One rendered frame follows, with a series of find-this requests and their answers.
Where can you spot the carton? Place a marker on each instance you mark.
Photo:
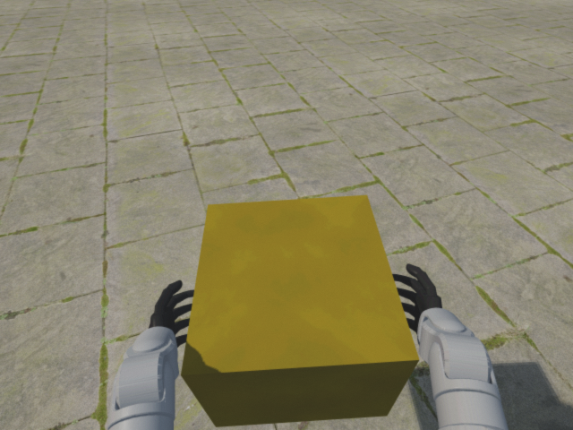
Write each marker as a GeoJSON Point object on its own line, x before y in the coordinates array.
{"type": "Point", "coordinates": [295, 315]}

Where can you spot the robot right hand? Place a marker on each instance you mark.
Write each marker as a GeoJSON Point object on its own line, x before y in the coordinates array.
{"type": "Point", "coordinates": [425, 297]}

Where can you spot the robot left forearm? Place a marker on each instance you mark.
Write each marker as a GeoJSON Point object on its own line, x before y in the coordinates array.
{"type": "Point", "coordinates": [143, 391]}

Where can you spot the robot left hand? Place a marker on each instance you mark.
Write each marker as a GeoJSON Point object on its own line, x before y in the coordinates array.
{"type": "Point", "coordinates": [165, 314]}

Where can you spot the robot right forearm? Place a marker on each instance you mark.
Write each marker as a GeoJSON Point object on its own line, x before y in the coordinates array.
{"type": "Point", "coordinates": [464, 386]}

